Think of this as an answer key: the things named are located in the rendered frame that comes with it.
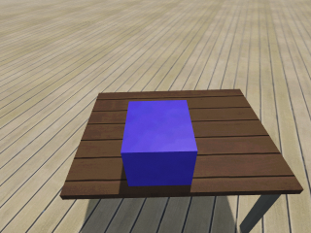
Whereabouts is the carton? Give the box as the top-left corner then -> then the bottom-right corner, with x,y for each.
121,100 -> 198,186

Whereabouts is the table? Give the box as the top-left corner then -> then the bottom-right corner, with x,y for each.
59,88 -> 304,233

